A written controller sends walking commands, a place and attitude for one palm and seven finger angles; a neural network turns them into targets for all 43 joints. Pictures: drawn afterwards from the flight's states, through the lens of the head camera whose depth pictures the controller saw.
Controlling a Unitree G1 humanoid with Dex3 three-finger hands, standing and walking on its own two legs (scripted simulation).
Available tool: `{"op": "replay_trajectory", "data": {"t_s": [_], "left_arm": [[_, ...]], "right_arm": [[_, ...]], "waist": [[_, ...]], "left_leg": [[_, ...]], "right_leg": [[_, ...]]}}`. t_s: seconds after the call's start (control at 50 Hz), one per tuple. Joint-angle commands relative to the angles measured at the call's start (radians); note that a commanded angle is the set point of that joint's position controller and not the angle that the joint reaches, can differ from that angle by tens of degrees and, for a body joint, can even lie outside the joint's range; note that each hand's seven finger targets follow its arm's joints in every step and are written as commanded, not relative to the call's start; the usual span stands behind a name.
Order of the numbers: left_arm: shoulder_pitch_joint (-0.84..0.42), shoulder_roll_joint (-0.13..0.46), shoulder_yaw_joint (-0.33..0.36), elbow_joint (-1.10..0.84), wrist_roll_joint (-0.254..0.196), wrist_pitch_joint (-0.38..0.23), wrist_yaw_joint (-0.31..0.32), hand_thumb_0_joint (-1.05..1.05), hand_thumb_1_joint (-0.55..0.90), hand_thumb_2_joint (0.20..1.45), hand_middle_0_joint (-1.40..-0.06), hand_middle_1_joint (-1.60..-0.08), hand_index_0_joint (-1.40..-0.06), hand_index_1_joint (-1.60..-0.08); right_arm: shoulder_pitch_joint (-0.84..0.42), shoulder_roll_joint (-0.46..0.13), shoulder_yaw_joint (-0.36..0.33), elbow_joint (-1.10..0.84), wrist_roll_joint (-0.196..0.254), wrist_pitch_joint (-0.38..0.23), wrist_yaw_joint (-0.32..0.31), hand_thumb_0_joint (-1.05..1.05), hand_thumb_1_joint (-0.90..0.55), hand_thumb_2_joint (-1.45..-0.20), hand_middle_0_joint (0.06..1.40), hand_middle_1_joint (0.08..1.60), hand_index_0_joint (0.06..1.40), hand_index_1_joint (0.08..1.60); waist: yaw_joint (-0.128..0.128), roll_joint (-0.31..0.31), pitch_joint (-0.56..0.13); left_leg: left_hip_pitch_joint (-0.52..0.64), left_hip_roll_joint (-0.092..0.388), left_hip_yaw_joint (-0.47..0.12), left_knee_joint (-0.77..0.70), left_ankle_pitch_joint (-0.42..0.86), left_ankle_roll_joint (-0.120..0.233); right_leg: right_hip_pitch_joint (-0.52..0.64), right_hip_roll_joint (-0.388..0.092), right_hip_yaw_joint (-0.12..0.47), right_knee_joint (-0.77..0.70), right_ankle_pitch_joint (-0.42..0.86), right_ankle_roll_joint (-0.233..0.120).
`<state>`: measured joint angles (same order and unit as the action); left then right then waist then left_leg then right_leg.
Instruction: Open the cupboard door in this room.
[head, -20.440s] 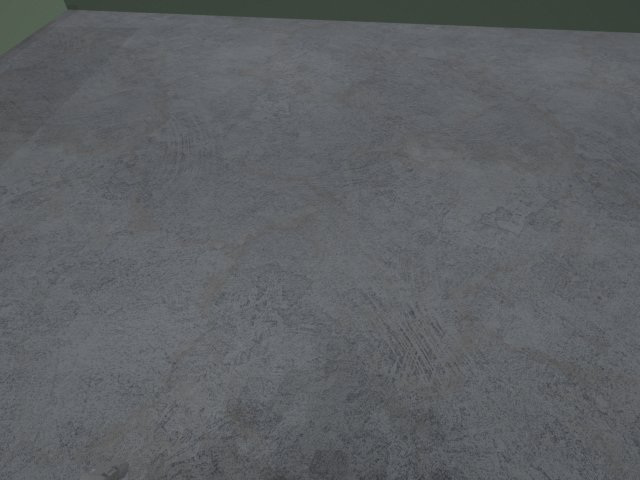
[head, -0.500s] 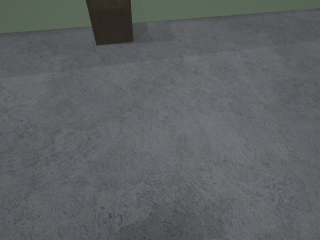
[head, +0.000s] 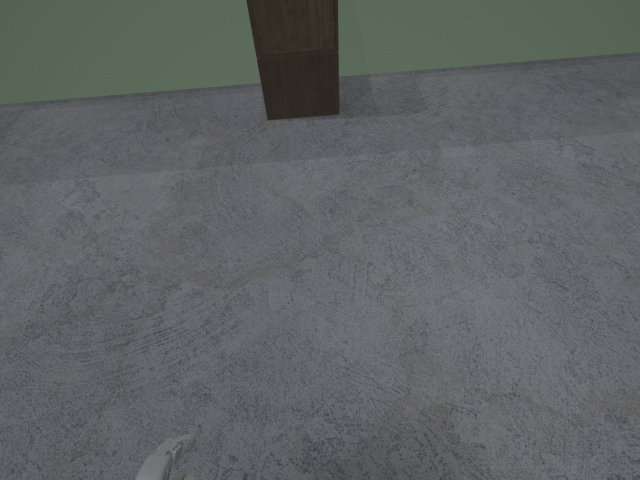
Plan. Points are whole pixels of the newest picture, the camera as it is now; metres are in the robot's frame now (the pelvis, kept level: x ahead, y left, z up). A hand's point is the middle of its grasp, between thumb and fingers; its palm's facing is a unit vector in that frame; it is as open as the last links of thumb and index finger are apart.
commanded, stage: turn or walk to find it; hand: left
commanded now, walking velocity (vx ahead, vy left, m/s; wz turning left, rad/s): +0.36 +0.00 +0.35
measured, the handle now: out of the picture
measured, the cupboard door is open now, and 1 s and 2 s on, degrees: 0 0 0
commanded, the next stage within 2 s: stand and wait in 1.40 s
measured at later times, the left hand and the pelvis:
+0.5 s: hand out of the picture +0.09 +0.22 -0.17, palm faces +0.25 -0.96 -0.15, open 7.4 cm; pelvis +0.20 +0.07 +0.00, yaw +10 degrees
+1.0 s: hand (212, 258) +0.54 +0.24 -0.14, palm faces +0.14 -0.96 -0.22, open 7.4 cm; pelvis +0.43 +0.04 -0.01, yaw +11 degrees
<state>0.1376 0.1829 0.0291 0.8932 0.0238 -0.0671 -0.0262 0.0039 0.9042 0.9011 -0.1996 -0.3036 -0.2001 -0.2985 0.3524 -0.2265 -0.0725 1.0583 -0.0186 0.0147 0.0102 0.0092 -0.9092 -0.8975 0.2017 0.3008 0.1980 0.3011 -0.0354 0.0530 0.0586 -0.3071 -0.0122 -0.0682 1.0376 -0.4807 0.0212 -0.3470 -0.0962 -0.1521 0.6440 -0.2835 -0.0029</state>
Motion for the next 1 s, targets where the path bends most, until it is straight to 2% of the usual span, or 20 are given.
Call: {"op": "replay_trajectory", "data": {"t_s": [0.0,0.08,0.26,0.3,0.32,0.34,0.36,0.38,0.4,0.44,0.52,0.66,0.76,0.84,0.88,0.9,0.92,0.94,0.96,0.98], "left_arm": [[0.13,0.151,0.046,0.019,0.001,-0.01,0.031,0.0,0.9,0.9,-0.2,-0.3,-0.2,-0.3],[0.18,0.114,0.037,0.067,0.006,-0.024,0.035,0.0,0.9,0.9,-0.2,-0.3,-0.2,-0.3],[0.321,0.141,0.028,0.171,0.007,-0.022,0.041,0.0,0.9,0.9,-0.2,-0.3,-0.2,-0.3],[0.317,0.161,0.031,0.182,0.004,-0.016,0.041,0.0,0.9,0.9,-0.2,-0.3,-0.2,-0.3],[0.298,0.173,0.03,0.184,-0.001,-0.012,0.04,0.0,0.9,0.9,-0.2,-0.3,-0.2,-0.3],[0.268,0.169,0.028,0.179,-0.006,-0.011,0.037,0.0,0.9,0.9,-0.2,-0.3,-0.2,-0.3],[0.319,0.11,0.026,0.157,-0.014,-0.005,0.025,0.0,0.9,0.9,-0.2,-0.3,-0.2,-0.3],[0.266,0.089,0.013,0.115,-0.018,-0.008,0.021,0.0,0.9,0.9,-0.2,-0.3,-0.2,-0.3],[0.219,0.083,0.013,0.106,-0.017,-0.001,0.031,0.0,0.9,0.9,-0.2,-0.3,-0.2,-0.3],[0.167,0.089,0.02,0.13,-0.007,0.006,0.019,0.0,0.9,0.9,-0.2,-0.3,-0.2,-0.3],[0.252,0.028,0.023,0.169,0.008,0.042,0.014,0.0,0.9,0.9,-0.2,-0.3,-0.2,-0.3],[0.071,0.052,0.04,0.077,0.004,0.053,0.003,0.0,0.9,0.9,-0.2,-0.3,-0.2,-0.3],[-0.1,0.044,0.031,0.013,-0.001,0.042,-0.005,0.0,0.9,0.9,-0.2,-0.3,-0.2,-0.3],[-0.119,0.048,0.032,-0.002,-0.004,0.031,-0.007,0.0,0.9,0.9,-0.2,-0.3,-0.2,-0.3],[0.025,0.074,0.041,0.039,-0.001,0.018,-0.006,0.0,0.9,0.9,-0.2,-0.3,-0.2,-0.3],[0.203,0.117,0.052,0.096,0.004,0.004,-0.002,0.0,0.9,0.9,-0.2,-0.3,-0.2,-0.3],[0.373,0.222,0.077,0.151,0.014,-0.009,0.013,0.0,0.9,0.9,-0.2,-0.3,-0.2,-0.3],[0.428,0.296,0.086,0.17,-0.005,-0.005,0.022,0.0,0.9,0.9,-0.2,-0.3,-0.2,-0.3],[0.34,0.285,0.088,0.154,-0.014,-0.002,0.024,0.0,0.9,0.9,-0.2,-0.3,-0.2,-0.3],[0.234,0.23,0.074,0.123,-0.014,0.002,0.024,0.0,0.9,0.9,-0.2,-0.3,-0.2,-0.3]], "right_arm": [[-0.1,-0.044,-0.013,-0.113,-0.01,-0.036,0.026,0.0,-0.9,-0.9,0.2,0.3,0.2,0.3],[-0.088,-0.015,-0.01,-0.096,-0.009,-0.017,0.033,0.0,-0.9,-0.9,0.2,0.3,0.2,0.3],[-0.309,0.019,0.025,-0.152,-0.006,-0.04,0.049,0.0,-0.9,-0.9,0.2,0.3,0.2,0.3],[-0.26,-0.004,0.02,-0.139,-0.008,-0.051,0.04,0.0,-0.9,-0.9,0.2,0.3,0.2,0.3],[-0.168,-0.023,0.012,-0.113,-0.012,-0.057,0.032,0.0,-0.9,-0.9,0.2,0.3,0.2,0.3],[-0.006,-0.085,-0.005,-0.066,-0.015,-0.062,0.023,0.0,-0.9,-0.9,0.2,0.3,0.2,0.3],[0.118,-0.214,-0.038,-0.038,-0.024,-0.068,0.007,0.0,-0.9,-0.9,0.2,0.3,0.2,0.3],[0.182,-0.28,-0.05,-0.016,-0.006,-0.063,-0.005,0.0,-0.9,-0.9,0.2,0.3,0.2,0.3],[0.131,-0.276,-0.047,-0.013,0.003,-0.065,-0.015,0.0,-0.9,-0.9,0.2,0.3,0.2,0.3],[-0.027,-0.163,-0.023,-0.061,0.005,-0.071,-0.015,0.0,-0.9,-0.9,0.2,0.3,0.2,0.3],[-0.074,-0.066,0.005,-0.052,0.005,-0.094,-0.017,0.0,-0.9,-0.9,0.2,0.3,0.2,0.3],[0.003,-0.059,-0.009,-0.032,0.007,-0.108,-0.025,0.0,-0.9,-0.9,0.2,0.3,0.2,0.3],[0.086,-0.063,-0.009,0.006,-0.001,-0.107,-0.031,0.0,-0.9,-0.9,0.2,0.3,0.2,0.3],[0.099,-0.081,-0.012,0.026,-0.011,-0.098,-0.032,0.0,-0.9,-0.9,0.2,0.3,0.2,0.3],[0.083,-0.096,-0.013,0.032,-0.008,-0.093,-0.032,0.0,-0.9,-0.9,0.2,0.3,0.2,0.3],[0.074,-0.094,-0.012,0.032,-0.002,-0.095,-0.029,0.0,-0.9,-0.9,0.2,0.3,0.2,0.3],[0.095,-0.046,-0.004,0.02,0.012,-0.099,-0.016,0.0,-0.9,-0.9,0.2,0.3,0.2,0.3],[0.095,-0.012,0.006,-0.02,0.017,-0.094,-0.017,0.0,-0.9,-0.9,0.2,0.3,0.2,0.3],[0.049,-0.027,0.002,-0.013,0.018,-0.083,-0.017,0.0,-0.9,-0.9,0.2,0.3,0.2,0.3],[-0.007,-0.019,-0.004,-0.022,0.013,-0.077,-0.012,0.0,-0.9,-0.9,0.2,0.3,0.2,0.3]], "waist": [[0.051,-0.178,0.011],[0.031,-0.208,0.021],[0.086,-0.194,0.052],[0.056,-0.184,0.022],[0.002,-0.171,-0.027],[-0.076,-0.096,-0.11],[-0.108,0.17,-0.235],[-0.12,0.234,-0.231],[-0.099,0.177,-0.233],[-0.035,0.017,-0.071],[0.05,0.042,-0.01],[0.041,0.019,0.05],[-0.006,0.028,0.082],[-0.005,0.046,0.072],[0.069,-0.004,-0.004],[0.147,-0.057,-0.108],[0.2,-0.267,-0.245],[0.169,-0.367,-0.257],[0.161,-0.295,-0.231],[0.129,-0.188,-0.106]], "left_leg": [[-0.336,0.112,0.007,0.254,0.22,-0.009],[-0.347,0.122,0.058,0.156,0.292,-0.04],[-0.251,0.102,0.187,-0.353,0.283,-0.009],[-0.114,0.069,0.216,-0.411,0.235,0.018],[0.049,0.029,0.245,-0.463,0.258,0.03],[0.286,0.038,0.207,-0.524,0.285,0.04],[0.537,0.27,-0.13,-0.604,0.276,0.106],[0.589,0.422,-0.383,-0.713,0.362,0.184],[0.531,0.461,-0.393,-0.752,0.278,0.197],[0.273,0.394,-0.236,-0.791,0.191,0.154],[0.081,0.269,-0.032,-0.866,0.26,0.11],[0.204,0.284,-0.004,-0.9,0.395,0.159],[0.295,0.29,0.012,-0.859,0.524,0.157],[0.295,0.291,0.032,-0.781,0.625,0.134],[0.275,0.256,0.076,-0.599,0.799,0.1],[0.196,0.204,0.106,-0.385,0.792,0.063],[-0.038,0.104,0.17,-0.073,0.475,0.022],[-0.259,-0.015,0.134,0.199,-0.078,-0.001],[-0.266,0.049,0.027,0.304,-0.04,0.013],[-0.315,0.089,0.03,0.343,0.054,0.014]], "right_leg": [[0.167,-0.292,0.283,-0.463,-0.2,-0.03],[0.188,-0.247,0.085,-0.467,0.039,-0.04],[0.362,-0.252,-0.038,-0.4,0.385,-0.077],[0.355,-0.266,-0.053,-0.299,0.515,-0.078],[0.298,-0.243,-0.092,-0.169,0.582,-0.061],[0.19,-0.197,-0.128,0.06,0.525,-0.028],[-0.06,-0.063,-0.143,0.37,0.125,0.028],[-0.252,0.019,-0.035,0.565,-0.302,0.031],[-0.311,-0.015,0.068,0.661,-0.291,0.02],[-0.298,-0.09,0.115,0.648,-0.133,0.018],[-0.189,-0.083,0.099,0.549,0.017,0.041],[-0.366,-0.095,0.121,0.395,0.153,0.071],[-0.347,-0.07,0.094,0.15,0.143,0.052],[-0.192,-0.018,0.045,0.0,0.088,0.013],[0.035,0.032,0.006,-0.099,0.102,-0.008],[0.286,0.036,0.018,-0.154,0.154,-0.023],[0.562,-0.193,0.264,-0.185,0.184,-0.079],[0.624,-0.403,0.608,-0.292,0.327,-0.171],[0.492,-0.404,0.614,-0.353,0.127,-0.188],[0.358,-0.365,0.556,-0.401,-0.072,-0.174]]}}
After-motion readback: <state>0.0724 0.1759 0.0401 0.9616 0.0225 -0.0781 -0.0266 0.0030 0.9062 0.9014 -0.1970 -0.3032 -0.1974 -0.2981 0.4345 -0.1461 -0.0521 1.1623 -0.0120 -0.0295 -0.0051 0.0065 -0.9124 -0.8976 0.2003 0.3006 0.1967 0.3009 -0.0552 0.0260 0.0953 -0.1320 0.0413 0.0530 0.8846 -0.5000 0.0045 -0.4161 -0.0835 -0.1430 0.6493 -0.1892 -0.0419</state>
